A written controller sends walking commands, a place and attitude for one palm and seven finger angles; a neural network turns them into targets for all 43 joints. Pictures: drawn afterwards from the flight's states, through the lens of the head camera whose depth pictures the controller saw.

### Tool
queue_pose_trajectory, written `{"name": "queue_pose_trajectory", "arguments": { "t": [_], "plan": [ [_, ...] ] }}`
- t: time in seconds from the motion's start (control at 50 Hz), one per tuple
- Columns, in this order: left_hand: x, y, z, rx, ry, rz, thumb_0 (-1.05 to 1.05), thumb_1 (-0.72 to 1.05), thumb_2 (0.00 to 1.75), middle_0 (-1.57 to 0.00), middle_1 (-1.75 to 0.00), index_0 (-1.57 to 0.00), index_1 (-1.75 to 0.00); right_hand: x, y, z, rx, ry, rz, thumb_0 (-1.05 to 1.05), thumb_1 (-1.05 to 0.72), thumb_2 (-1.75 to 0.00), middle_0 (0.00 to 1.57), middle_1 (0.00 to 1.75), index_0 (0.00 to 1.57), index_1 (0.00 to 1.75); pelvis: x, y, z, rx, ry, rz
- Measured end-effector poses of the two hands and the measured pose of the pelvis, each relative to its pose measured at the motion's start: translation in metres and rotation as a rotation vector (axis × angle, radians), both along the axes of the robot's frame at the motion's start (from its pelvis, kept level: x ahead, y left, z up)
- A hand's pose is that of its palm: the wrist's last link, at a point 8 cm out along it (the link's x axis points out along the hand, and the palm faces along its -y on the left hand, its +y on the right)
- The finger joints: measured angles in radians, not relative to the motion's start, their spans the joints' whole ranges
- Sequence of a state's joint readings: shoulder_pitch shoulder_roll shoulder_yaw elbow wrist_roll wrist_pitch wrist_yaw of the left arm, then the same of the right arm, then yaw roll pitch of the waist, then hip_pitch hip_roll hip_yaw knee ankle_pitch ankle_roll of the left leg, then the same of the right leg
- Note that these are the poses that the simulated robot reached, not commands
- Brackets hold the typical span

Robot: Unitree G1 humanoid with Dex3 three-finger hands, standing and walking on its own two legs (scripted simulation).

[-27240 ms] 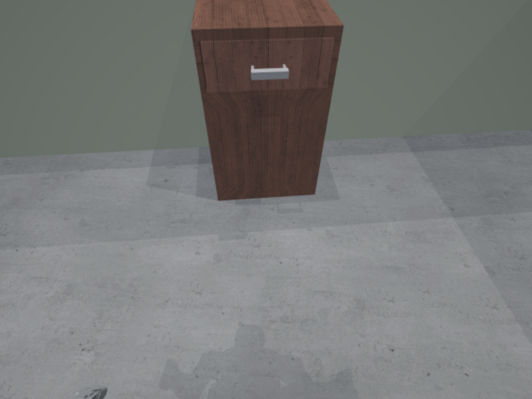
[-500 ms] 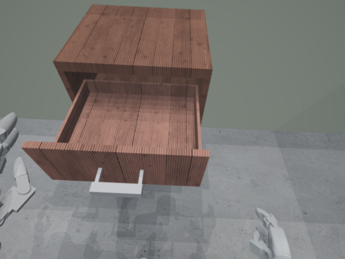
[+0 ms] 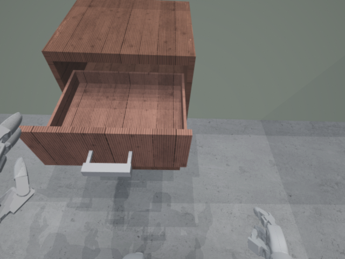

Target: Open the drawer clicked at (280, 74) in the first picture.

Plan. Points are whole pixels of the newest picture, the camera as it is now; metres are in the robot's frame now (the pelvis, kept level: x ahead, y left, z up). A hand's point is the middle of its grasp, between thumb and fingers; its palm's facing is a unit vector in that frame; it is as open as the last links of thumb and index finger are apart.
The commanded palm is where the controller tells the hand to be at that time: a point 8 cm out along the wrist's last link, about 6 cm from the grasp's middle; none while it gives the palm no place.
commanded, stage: step back with the hand held close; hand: left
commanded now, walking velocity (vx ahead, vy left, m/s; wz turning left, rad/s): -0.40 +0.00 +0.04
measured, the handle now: (108, 162) +0.37 +0.20 -0.06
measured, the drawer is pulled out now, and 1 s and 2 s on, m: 0.30 0.30 0.30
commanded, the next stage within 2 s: stop stepping back and stand still in 0.16 s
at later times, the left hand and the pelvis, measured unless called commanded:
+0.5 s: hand out of the picture +0.06 +0.18 +0.17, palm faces +0.31 -0.81 -0.49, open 7.4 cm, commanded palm +0.01 +0.23 +0.18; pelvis -0.13 -0.05 +0.01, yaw +0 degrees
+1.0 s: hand out of the picture +0.01 +0.19 +0.16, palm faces +0.41 -0.81 -0.42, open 7.4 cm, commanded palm -0.05 +0.23 +0.18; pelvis -0.17 -0.05 +0.00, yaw +2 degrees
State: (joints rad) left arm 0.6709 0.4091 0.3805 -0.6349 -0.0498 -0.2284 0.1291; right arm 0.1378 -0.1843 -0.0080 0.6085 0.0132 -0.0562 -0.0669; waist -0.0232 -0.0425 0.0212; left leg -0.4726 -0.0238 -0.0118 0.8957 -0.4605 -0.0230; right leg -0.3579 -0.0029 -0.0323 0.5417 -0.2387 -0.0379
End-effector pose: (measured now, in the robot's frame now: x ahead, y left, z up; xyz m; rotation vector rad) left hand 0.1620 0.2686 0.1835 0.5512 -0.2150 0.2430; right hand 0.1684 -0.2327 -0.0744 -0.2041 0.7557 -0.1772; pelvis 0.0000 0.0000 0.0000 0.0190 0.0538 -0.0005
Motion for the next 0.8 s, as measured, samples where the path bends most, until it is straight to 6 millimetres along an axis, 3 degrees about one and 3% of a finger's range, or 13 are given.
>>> {"name": "queue_pose_trajectory", "arguments": {
  "t": [0.08,0.16,0.32,0.44,0.6,0.68,0.8],
  "plan": [
    [-0.018,0.013,-0.006,0.004,-0.008,0.043,0.01,0.89,0.90,-0.22,-0.31,-0.21,-0.30,-0.014,-0.006,0.002,-0.057,-0.001,0.004,0.01,-0.90,-0.90,0.20,0.30,0.20,0.30,-0.017,0.005,-0.005,-0.022,0.009,0.033],
    [-0.040,0.013,-0.009,-0.005,-0.003,0.048,0.01,0.89,0.90,-0.21,-0.31,-0.21,-0.30,-0.030,-0.003,0.003,-0.044,-0.015,0.023,0.01,-0.90,-0.90,0.20,0.30,0.20,0.30,-0.039,0.000,-0.004,0.005,-0.002,0.021],
    [-0.087,-0.027,0.004,0.008,-0.045,0.024,0.01,0.89,0.90,-0.21,-0.31,-0.21,-0.30,-0.071,0.001,-0.008,0.069,-0.066,0.090,0.01,-0.90,-0.90,0.20,0.30,0.20,0.30,-0.085,-0.028,-0.008,-0.010,-0.008,-0.020],
    [-0.119,-0.052,0.005,-0.008,0.009,0.024,0.01,0.89,0.90,-0.21,-0.31,-0.21,-0.30,-0.122,-0.026,-0.011,0.094,-0.002,0.042,0.01,-0.90,-0.90,0.20,0.30,0.20,0.30,-0.117,-0.047,0.001,0.011,-0.032,-0.008],
    [-0.157,-0.046,-0.002,-0.023,0.041,0.092,0.01,0.89,0.90,-0.22,-0.31,-0.21,-0.30,-0.180,-0.075,0.003,-0.027,0.037,-0.031,0.01,-0.90,-0.90,0.20,0.30,0.20,0.30,-0.141,-0.052,0.010,0.025,-0.025,0.014],
    [-0.174,-0.045,-0.001,-0.024,0.002,0.069,0.01,0.89,0.90,-0.22,-0.31,-0.21,-0.30,-0.194,-0.084,0.005,-0.077,0.022,-0.022,0.01,-0.90,-0.90,0.20,0.30,0.20,0.30,-0.157,-0.049,0.004,0.005,-0.047,0.031],
    [-0.193,-0.043,0.008,0.033,-0.032,0.095,0.01,0.89,0.90,-0.22,-0.31,-0.21,-0.30,-0.196,-0.071,0.001,-0.025,-0.038,-0.012,0.01,-0.90,-0.90,0.19,0.30,0.20,0.30,-0.165,-0.053,0.000,0.006,-0.074,0.038]
  ]
}}
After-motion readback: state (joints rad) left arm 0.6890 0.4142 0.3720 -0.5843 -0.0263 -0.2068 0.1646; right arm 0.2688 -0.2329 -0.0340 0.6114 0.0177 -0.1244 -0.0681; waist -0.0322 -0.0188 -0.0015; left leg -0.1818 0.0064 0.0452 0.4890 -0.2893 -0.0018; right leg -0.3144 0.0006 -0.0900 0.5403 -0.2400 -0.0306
